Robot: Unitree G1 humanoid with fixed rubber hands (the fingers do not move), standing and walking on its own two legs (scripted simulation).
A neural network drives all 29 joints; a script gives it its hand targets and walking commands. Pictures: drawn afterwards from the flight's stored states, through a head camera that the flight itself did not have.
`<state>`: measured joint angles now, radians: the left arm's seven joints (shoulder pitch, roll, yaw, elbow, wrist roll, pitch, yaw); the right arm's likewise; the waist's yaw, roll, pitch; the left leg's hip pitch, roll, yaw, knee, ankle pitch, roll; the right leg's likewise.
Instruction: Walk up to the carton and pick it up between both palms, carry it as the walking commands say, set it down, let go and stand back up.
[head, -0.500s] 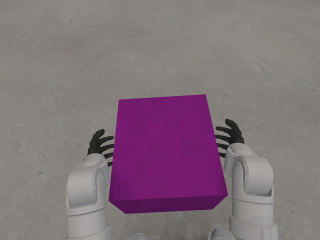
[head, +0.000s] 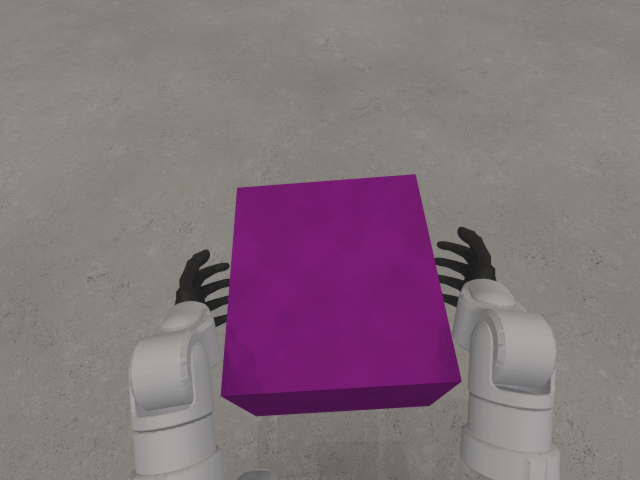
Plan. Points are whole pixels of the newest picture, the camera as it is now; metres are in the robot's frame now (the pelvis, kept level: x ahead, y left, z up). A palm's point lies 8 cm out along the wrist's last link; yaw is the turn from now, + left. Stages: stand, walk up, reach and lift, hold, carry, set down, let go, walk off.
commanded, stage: carry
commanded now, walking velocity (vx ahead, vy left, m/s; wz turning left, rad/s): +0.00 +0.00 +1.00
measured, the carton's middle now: (334, 297) +0.34 -0.02 +0.02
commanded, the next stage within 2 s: none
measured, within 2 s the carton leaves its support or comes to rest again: neither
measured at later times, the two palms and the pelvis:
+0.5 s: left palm out of the picture +0.15 +0.38 +0.07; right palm (237, 325) +0.27 +0.09 +0.08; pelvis -0.05 +0.12 +0.00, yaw +23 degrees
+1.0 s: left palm out of the picture -0.05 +0.53 +0.07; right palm out of the picture +0.21 +0.34 +0.06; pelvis -0.10 +0.20 +0.00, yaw +51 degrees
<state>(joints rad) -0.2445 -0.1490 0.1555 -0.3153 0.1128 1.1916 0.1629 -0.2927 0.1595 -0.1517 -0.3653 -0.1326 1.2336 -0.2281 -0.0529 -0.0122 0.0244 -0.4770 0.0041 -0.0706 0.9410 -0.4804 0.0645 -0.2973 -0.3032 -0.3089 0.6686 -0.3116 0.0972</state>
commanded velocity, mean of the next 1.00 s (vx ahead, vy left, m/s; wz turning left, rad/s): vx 0.00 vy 0.00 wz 1.00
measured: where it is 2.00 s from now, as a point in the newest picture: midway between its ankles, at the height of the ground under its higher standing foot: outside the picture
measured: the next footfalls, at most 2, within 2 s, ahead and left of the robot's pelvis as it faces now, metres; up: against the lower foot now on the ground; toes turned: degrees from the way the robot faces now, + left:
left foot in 0.06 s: +0.05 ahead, +0.17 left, +0.00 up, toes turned +0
right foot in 0.42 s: +0.06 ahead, +0.00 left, +0.00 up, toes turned +15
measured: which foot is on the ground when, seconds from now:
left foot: up 0.00-0.04, down 0.06-0.44, up 0.46-0.60, down 0.62-0.98, up 1.00-1.00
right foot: down 0.00-0.06, up 0.08-0.40, down 0.42-0.62, up 0.64-0.96, down 0.98-1.00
